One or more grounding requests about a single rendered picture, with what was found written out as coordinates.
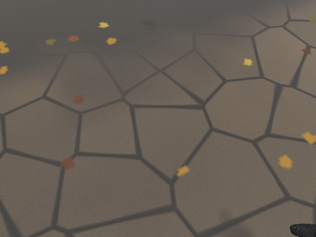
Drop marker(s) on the right robot hand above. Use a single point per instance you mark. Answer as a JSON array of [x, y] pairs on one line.
[[303, 230]]

